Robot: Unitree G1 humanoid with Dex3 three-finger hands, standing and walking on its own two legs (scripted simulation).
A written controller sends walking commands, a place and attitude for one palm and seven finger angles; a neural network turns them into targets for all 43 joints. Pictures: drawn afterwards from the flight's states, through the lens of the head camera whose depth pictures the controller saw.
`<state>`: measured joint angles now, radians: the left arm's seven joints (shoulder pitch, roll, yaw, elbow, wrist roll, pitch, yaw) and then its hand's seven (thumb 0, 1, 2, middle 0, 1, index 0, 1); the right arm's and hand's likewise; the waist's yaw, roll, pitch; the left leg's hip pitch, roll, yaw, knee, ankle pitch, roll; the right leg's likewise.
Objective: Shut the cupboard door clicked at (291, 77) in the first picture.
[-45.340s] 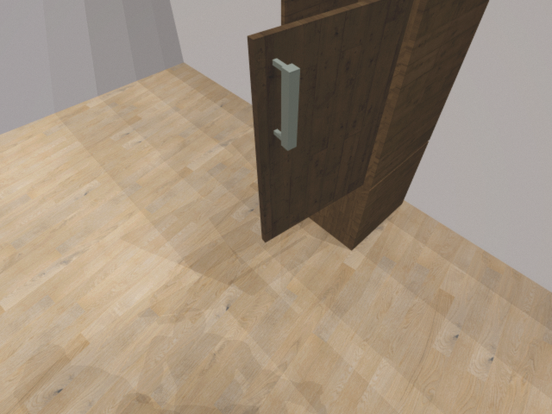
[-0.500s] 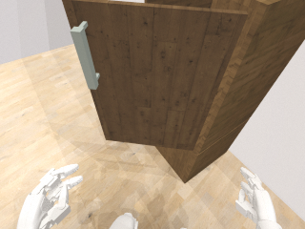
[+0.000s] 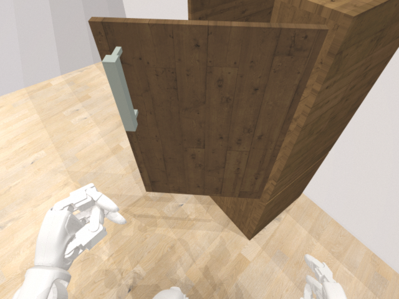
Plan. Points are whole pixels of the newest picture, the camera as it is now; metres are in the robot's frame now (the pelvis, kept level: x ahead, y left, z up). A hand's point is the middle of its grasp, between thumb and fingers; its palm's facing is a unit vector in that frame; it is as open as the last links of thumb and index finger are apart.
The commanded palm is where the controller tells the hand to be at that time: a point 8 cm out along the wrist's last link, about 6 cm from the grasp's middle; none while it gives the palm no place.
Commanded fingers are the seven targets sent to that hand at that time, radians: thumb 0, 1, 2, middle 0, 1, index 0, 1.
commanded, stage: raise the hand and make a fist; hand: left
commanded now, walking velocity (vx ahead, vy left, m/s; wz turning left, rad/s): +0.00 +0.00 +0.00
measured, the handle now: (125, 91) +0.47 +0.20 +0.17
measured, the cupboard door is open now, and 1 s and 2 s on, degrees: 48 48 48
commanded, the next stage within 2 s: bring the fist close to the handle in 0.92 s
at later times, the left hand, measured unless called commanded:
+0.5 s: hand (87, 197) +0.23 +0.19 +0.16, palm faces +0.03 -1.00 -0.07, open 3.1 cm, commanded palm +0.20 +0.24 +0.17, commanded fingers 0.00 0.90 0.90 -1.30 -1.50 -1.30 -1.50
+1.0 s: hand (99, 190) +0.24 +0.17 +0.17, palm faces +0.04 -1.00 -0.07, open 3.1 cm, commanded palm +0.20 +0.22 +0.17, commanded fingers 0.00 0.90 0.90 -1.30 -1.50 -1.30 -1.50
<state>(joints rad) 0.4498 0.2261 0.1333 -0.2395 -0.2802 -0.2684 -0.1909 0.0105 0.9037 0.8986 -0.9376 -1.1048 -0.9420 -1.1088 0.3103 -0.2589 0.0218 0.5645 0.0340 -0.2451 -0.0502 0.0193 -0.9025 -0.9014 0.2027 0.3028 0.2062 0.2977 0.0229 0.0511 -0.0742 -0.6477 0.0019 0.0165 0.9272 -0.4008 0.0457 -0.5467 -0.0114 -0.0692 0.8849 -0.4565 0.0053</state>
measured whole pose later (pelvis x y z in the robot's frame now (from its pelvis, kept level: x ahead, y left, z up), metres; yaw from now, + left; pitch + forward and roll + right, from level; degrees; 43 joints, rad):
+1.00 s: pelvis +0.00 -0.03 +0.04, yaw +0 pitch -2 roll -1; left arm 0.24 0.27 0.21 -0.21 -0.30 0.02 -0.23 0.01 0.90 0.90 -1.30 -1.50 -1.31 -1.50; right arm 0.25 -0.26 0.06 0.61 0.06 -0.27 -0.07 0.02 -0.90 -0.90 0.20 0.30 0.21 0.30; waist 0.05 0.06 -0.02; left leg -0.31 0.01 0.01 0.60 -0.27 0.01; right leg -0.22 0.01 -0.07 0.59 -0.33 -0.02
